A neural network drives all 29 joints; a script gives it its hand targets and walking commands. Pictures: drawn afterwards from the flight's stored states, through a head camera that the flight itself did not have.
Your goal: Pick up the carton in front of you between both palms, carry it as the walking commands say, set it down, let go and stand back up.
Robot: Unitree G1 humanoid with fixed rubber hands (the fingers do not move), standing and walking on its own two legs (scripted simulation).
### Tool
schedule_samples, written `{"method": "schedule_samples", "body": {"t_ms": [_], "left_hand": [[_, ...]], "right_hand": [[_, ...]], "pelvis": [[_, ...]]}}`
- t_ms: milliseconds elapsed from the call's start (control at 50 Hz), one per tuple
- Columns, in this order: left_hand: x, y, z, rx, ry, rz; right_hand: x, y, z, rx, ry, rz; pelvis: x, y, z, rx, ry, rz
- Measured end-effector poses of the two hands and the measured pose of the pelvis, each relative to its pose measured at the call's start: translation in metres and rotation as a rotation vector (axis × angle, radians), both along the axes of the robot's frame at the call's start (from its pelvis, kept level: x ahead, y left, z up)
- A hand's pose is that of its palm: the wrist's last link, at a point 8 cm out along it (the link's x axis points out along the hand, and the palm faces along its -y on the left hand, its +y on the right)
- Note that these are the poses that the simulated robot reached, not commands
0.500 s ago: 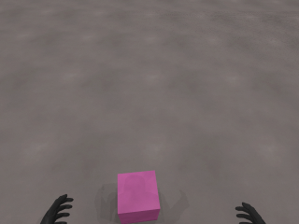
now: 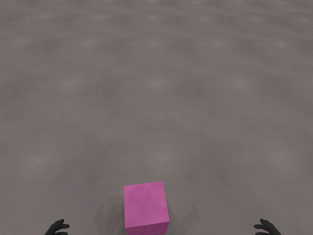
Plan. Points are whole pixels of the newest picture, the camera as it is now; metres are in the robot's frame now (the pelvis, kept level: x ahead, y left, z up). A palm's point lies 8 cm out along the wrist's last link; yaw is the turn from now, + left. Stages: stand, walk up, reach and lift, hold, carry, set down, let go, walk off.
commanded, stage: stand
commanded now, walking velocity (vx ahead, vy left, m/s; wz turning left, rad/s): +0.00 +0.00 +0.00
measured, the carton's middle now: (145, 210) +0.38 +0.06 -0.65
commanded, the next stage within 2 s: none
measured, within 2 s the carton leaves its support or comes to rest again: neither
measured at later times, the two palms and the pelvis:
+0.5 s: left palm out of the picture +0.08 +0.30 -0.10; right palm out of the picture +0.08 -0.31 -0.09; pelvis -0.02 +0.00 +0.01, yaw +0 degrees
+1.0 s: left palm out of the picture +0.06 +0.30 -0.10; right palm out of the picture +0.07 -0.32 -0.09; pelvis -0.02 -0.01 +0.01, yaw +0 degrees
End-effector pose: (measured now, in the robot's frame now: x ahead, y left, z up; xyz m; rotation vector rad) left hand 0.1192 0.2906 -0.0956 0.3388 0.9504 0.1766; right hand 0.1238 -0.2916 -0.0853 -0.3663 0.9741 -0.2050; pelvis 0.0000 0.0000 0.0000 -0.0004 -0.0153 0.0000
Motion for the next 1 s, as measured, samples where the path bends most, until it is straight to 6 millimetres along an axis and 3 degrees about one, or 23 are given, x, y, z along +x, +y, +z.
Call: {"method": "schedule_samples", "body": {"t_ms": [560, 1000], "left_hand": [[-0.045, 0.007, -0.006, 0.019, 0.118, 0.013], [-0.057, 0.012, -0.006, 0.027, 0.157, 0.028]], "right_hand": [[-0.046, -0.02, -0.005, -0.011, 0.106, -0.039], [-0.056, -0.025, -0.006, -0.015, 0.139, -0.043]], "pelvis": [[-0.019, -0.004, 0.006, -0.002, -0.024, -0.002], [-0.024, -0.005, 0.007, -0.003, -0.025, -0.002]]}}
